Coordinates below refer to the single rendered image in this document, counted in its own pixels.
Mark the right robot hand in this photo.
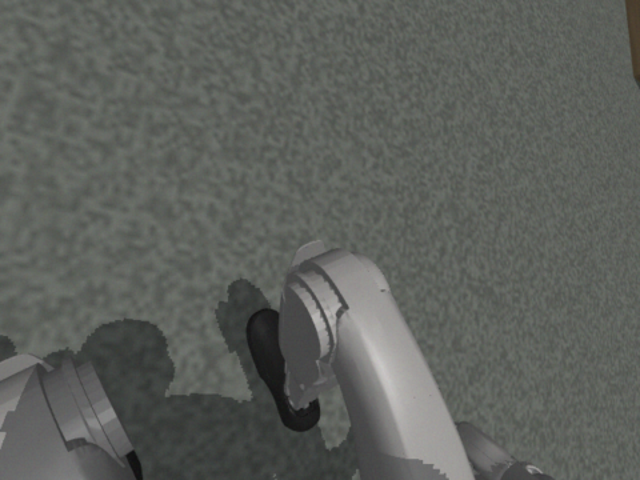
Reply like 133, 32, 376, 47
454, 421, 518, 480

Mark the left robot foot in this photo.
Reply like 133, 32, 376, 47
125, 450, 143, 480

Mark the right robot arm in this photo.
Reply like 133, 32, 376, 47
501, 462, 555, 480

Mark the right robot foot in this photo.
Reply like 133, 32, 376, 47
246, 309, 320, 432

